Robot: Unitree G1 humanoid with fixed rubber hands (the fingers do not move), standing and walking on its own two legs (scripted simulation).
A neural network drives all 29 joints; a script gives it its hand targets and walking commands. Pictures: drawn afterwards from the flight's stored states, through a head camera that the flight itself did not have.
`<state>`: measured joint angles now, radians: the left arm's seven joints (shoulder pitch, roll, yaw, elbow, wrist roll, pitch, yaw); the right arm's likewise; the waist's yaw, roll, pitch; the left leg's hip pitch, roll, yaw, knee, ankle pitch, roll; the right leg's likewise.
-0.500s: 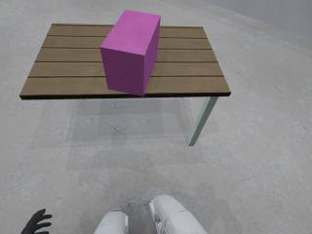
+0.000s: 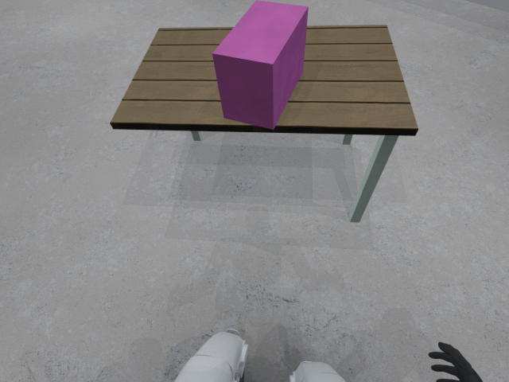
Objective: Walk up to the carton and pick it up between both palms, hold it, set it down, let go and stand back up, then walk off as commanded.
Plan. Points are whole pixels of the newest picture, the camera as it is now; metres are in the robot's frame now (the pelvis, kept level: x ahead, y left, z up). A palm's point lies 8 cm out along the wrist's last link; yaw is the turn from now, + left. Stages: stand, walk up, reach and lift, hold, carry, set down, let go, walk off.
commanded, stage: walk off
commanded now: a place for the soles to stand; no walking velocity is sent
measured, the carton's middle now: (264, 64) +0.92 +0.02 -0.06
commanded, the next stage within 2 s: stand in 1.12 s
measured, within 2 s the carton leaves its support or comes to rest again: neither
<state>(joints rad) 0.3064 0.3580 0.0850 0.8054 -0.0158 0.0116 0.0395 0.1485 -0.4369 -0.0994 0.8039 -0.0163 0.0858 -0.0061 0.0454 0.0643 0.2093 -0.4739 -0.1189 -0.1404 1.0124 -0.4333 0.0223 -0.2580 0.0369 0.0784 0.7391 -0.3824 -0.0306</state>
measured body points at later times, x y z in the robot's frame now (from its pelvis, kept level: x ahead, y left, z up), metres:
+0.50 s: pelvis +0.00 +0.04 -0.01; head +0.03 +0.03 +0.44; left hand +0.09 +0.36 -0.11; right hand +0.10 -0.25 -0.13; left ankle +0.08 +0.16 -0.72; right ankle +0.02 -0.09 -0.72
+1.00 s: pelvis +0.02 +0.03 -0.01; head +0.05 +0.03 +0.44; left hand +0.12 +0.35 -0.11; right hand +0.13 -0.28 -0.11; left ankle +0.07 +0.17 -0.72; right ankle +0.02 -0.09 -0.72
